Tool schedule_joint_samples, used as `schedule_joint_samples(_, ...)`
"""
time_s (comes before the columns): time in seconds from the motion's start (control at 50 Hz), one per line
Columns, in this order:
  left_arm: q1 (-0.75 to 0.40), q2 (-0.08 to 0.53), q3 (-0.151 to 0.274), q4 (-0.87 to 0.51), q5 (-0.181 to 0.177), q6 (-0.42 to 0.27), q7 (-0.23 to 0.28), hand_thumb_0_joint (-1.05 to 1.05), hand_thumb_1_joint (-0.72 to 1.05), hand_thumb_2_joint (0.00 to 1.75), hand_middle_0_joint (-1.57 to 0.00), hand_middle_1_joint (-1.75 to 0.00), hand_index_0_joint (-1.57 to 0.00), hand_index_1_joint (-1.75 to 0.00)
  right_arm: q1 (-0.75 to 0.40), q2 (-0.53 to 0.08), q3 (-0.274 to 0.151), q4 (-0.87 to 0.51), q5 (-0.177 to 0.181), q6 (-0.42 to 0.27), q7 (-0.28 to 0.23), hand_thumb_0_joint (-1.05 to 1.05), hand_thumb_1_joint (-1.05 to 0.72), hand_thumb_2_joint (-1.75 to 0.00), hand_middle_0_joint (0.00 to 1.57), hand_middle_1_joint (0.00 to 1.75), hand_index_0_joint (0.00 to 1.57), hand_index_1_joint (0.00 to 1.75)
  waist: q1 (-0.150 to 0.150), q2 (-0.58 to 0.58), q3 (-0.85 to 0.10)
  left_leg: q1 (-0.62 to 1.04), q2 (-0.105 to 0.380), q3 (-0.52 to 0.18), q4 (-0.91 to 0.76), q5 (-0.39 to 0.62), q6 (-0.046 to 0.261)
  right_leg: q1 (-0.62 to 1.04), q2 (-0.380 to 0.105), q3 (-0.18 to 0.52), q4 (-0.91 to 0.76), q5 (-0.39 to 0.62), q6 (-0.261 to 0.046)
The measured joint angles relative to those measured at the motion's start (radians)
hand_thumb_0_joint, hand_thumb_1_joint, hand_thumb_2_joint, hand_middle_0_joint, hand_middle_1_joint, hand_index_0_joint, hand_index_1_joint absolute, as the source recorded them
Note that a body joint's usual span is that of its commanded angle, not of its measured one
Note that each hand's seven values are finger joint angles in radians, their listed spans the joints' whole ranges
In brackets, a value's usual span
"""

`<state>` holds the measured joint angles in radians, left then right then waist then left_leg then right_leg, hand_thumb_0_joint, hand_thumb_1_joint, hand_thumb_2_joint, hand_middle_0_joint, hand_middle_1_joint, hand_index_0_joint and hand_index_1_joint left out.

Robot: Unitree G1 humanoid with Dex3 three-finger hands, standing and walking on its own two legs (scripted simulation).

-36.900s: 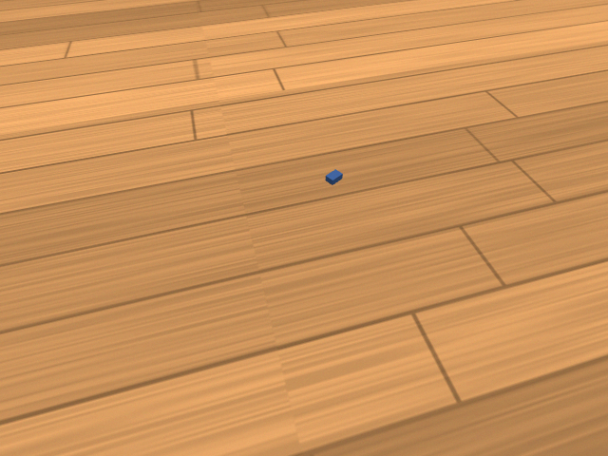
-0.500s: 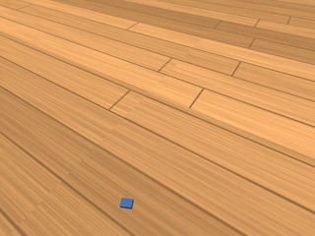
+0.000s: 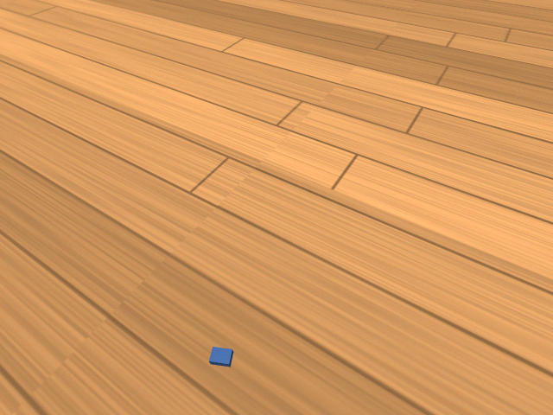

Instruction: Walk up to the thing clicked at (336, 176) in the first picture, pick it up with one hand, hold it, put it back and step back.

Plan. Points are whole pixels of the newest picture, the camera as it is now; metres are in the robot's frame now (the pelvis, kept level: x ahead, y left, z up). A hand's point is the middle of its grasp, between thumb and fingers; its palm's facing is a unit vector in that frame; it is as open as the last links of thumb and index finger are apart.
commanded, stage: stand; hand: left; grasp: from above
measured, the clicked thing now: (221, 356) +0.44 +0.23 -0.76
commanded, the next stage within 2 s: step back in 0.42 s
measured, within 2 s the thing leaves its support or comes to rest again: neither
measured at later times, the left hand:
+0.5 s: hand out of the picture +0.08 +0.26 -0.16, palm faces +0.05 -0.94 -0.35, open 7.4 cm
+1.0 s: hand out of the picture +0.04 +0.32 -0.18, palm faces -0.08 -0.93 -0.37, open 7.4 cm
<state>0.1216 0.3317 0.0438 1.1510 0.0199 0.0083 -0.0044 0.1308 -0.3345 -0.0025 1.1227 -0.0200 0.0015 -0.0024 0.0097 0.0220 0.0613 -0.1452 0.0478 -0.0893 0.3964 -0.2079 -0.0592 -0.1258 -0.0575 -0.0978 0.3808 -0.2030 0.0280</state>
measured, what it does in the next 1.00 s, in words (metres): lifts its right foot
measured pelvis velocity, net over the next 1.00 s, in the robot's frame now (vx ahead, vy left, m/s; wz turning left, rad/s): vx -0.07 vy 0.07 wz -0.05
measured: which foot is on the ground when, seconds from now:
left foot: down 0.00-1.00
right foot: down 0.00-0.68, up 0.70-1.00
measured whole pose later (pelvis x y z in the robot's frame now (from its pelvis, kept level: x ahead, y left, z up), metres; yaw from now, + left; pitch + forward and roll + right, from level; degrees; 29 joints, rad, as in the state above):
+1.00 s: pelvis -0.07 +0.07 -0.02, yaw -3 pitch -1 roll -1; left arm 0.10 0.38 0.07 0.92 0.00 0.07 0.03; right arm 0.14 -0.33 -0.05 0.86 -0.03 0.03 -0.02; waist -0.02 -0.03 0.22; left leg -0.31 -0.03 0.06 0.60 -0.26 0.07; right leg -0.37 0.07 0.11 0.99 -0.51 0.01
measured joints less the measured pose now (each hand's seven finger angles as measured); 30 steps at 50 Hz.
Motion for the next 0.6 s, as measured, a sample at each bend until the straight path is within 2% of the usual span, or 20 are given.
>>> schedule_joint_samples(0.42,-0.013,-0.001,-0.007,-0.010,-0.009,-0.006,0.002,0.00,0.90,0.90,-0.20,-0.30,-0.20,-0.30,-0.015,-0.007,0.008,-0.006,0.003,-0.004,-0.003,0.01,-0.91,-0.89,0.20,0.30,0.21,0.30,0.000,0.001,-0.002,0.008,0.002,0.002,-0.009,-0.006,-0.003,0.003,0.001,0.001,-0.001,-0.010,-0.001)
schedule_joint_samples(0.46,-0.019,-0.001,0.005,-0.028,-0.023,-0.003,0.000,0.00,0.90,0.90,-0.20,-0.30,-0.20,-0.30,-0.027,-0.014,0.002,-0.026,0.009,0.008,0.003,0.01,-0.91,-0.89,0.20,0.30,0.21,0.30,-0.005,0.003,0.008,-0.021,0.000,0.000,0.032,-0.014,0.010,-0.015,0.000,-0.001,0.021,-0.016,-0.002)
schedule_joint_samples(0.5,-0.036,0.002,0.016,-0.055,-0.030,-0.001,0.003,0.00,0.90,0.90,-0.20,-0.30,-0.21,-0.30,-0.047,-0.026,-0.009,-0.056,0.018,0.020,0.006,0.01,-0.91,-0.89,0.20,0.30,0.21,0.30,-0.012,0.005,0.045,-0.077,-0.007,0.014,0.125,-0.016,0.038,-0.037,-0.007,-0.003,0.052,-0.021,-0.004)
schedule_joint_samples(0.56,-0.052,0.005,0.027,-0.103,-0.016,0.006,0.007,0.00,0.90,0.90,-0.20,-0.30,-0.21,-0.30,-0.064,-0.053,-0.028,-0.108,0.021,0.039,0.012,0.01,-0.91,-0.89,0.20,0.30,0.21,0.30,-0.010,-0.002,0.091,-0.173,-0.056,0.028,0.350,-0.169,0.081,-0.080,-0.032,0.015,0.103,-0.028,-0.002)
schedule_joint_samples(0.6,-0.058,0.013,0.030,-0.128,-0.005,0.015,0.009,0.00,0.90,0.90,-0.20,-0.30,-0.21,-0.30,-0.059,-0.067,-0.041,-0.140,0.023,0.046,0.018,0.01,-0.91,-0.89,0.20,0.30,0.21,0.30,-0.016,-0.007,0.101,-0.205,-0.077,0.040,0.434,-0.233,0.102,-0.114,-0.046,0.025,0.136,-0.034,0.004)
